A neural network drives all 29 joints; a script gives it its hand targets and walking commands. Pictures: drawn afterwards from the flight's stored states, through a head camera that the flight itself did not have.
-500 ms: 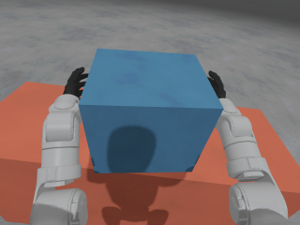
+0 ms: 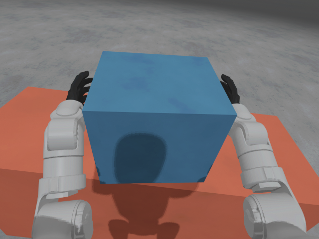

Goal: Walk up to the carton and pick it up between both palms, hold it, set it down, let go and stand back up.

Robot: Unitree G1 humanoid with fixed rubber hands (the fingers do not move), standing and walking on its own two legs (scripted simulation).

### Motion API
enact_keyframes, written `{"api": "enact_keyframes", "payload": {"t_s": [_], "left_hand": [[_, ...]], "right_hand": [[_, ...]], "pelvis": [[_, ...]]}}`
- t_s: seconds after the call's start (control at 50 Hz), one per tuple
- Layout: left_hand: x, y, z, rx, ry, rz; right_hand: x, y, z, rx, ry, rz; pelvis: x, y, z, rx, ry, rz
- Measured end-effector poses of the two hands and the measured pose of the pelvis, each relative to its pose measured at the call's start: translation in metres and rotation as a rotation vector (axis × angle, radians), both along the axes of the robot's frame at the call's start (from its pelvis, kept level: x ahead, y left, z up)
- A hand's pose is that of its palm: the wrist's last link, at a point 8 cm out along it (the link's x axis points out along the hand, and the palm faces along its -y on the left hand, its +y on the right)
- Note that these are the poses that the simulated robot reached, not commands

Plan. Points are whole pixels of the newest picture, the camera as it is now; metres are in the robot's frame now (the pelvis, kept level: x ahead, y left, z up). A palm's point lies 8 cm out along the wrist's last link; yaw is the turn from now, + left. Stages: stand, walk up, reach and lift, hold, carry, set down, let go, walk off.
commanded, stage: hold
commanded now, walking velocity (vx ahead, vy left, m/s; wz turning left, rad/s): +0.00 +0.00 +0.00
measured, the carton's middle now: (155, 119) +0.38 +0.01 +0.17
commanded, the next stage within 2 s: none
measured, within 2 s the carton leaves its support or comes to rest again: neither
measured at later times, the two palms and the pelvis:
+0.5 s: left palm (76, 105) +0.35 +0.19 +0.21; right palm (230, 108) +0.36 -0.17 +0.22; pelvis +0.00 +0.00 +0.00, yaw +0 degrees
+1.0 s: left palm (79, 103) +0.36 +0.19 +0.22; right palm (230, 108) +0.37 -0.18 +0.22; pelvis +0.00 +0.00 +0.00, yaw +0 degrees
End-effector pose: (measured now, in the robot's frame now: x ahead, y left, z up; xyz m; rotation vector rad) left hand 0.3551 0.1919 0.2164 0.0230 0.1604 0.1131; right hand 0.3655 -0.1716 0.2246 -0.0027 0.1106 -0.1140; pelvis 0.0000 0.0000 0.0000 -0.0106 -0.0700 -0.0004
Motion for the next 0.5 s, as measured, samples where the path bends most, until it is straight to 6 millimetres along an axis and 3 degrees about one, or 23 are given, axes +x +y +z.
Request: {"api": "enact_keyframes", "payload": {"t_s": [0.5], "left_hand": [[-0.0037, -0.0011, -0.0024, -0.004, -0.002, 0.000]], "right_hand": [[-0.0043, -0.0012, -0.0028, 0.013, -0.001, -0.003]], "pelvis": [[0.0008, 0.0026, -0.0002, -0.001, -0.012, -0.007]]}}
